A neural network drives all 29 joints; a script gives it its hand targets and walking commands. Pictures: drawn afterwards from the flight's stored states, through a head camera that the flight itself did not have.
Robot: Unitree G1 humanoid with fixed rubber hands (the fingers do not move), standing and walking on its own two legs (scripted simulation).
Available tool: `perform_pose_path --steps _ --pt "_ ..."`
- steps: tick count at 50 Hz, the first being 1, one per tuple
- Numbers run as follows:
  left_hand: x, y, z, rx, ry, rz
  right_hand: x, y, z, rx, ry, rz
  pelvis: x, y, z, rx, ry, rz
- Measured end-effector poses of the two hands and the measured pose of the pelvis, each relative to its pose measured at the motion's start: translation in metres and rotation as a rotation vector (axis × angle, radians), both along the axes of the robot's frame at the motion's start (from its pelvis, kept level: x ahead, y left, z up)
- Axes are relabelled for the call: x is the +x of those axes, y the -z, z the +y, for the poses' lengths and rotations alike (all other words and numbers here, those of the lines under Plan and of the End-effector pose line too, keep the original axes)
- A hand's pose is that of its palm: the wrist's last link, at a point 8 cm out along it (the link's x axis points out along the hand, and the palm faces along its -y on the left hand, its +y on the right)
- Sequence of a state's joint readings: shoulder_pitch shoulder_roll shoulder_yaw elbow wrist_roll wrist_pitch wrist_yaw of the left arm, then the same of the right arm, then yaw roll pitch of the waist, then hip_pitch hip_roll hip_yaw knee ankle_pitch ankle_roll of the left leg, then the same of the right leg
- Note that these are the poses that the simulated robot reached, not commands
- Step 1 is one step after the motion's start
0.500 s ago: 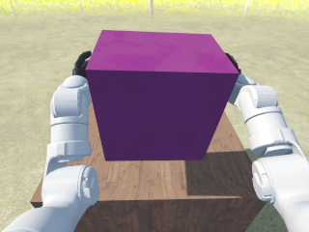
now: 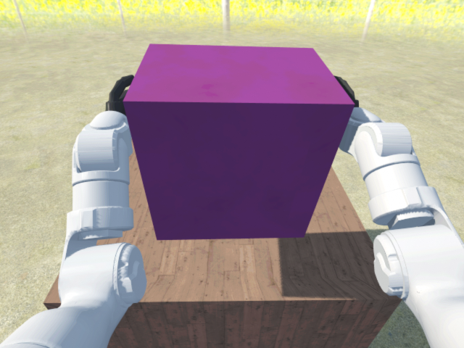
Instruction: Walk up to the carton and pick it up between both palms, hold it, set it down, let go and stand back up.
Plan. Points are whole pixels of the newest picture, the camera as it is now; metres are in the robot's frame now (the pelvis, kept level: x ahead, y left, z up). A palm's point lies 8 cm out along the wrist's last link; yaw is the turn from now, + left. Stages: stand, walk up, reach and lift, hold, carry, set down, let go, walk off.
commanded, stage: hold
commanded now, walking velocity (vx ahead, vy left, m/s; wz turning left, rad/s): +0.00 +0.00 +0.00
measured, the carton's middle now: (232, 147) +0.38 +0.01 +0.22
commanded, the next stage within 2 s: set down in 1.44 s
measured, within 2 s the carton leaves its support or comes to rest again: neither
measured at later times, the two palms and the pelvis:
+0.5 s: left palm (123, 125) +0.37 +0.19 +0.27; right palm (348, 123) +0.37 -0.18 +0.27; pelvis -0.01 +0.00 +0.00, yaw +0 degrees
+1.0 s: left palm (118, 120) +0.37 +0.19 +0.28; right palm (340, 118) +0.38 -0.17 +0.27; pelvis +0.00 +0.00 +0.00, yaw +0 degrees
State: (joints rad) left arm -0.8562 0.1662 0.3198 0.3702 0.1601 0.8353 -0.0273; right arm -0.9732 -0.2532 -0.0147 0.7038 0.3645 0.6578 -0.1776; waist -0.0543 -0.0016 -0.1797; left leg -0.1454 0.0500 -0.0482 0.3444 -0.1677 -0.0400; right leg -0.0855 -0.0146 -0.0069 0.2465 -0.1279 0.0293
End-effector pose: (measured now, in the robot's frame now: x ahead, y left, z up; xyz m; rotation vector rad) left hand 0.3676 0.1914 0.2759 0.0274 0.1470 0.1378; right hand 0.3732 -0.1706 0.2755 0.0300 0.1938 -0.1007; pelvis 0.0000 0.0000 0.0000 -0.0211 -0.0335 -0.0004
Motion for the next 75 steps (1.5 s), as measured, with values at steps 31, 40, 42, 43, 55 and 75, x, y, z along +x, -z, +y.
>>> perform_pose_path --steps 31,40,42,43,55,75 --pt "-0.002 -0.003 -0.009 0.003 -0.003 -0.008 -0.003 0.000 -0.008 0.001 0.001 -0.007 -0.005 0.000 -0.002 -0.002 0.011 0.018" --pt "0.001 -0.006 -0.001 0.006 -0.009 0.013 0.002 0.000 -0.001 -0.002 -0.009 0.013 -0.004 0.000 -0.002 0.000 -0.006 0.012" --pt "0.002 -0.006 0.000 0.012 -0.007 0.009 0.004 0.000 0.000 -0.009 -0.011 0.009 -0.002 0.000 -0.002 0.000 -0.006 0.014" --pt "0.002 -0.006 0.001 0.015 -0.007 0.005 0.004 -0.001 0.001 -0.010 -0.012 0.006 -0.002 0.000 -0.002 -0.001 -0.005 0.017" --pt "0.007 0.007 0.002 0.012 0.007 0.015 0.006 0.005 0.002 -0.013 0.001 0.016 0.004 0.000 0.002 -0.004 -0.005 0.012" --pt "0.000 -0.001 -0.008 0.005 -0.012 -0.001 0.002 0.008 -0.007 0.007 -0.007 0.002 -0.005 0.000 -0.003 0.001 0.004 0.023"
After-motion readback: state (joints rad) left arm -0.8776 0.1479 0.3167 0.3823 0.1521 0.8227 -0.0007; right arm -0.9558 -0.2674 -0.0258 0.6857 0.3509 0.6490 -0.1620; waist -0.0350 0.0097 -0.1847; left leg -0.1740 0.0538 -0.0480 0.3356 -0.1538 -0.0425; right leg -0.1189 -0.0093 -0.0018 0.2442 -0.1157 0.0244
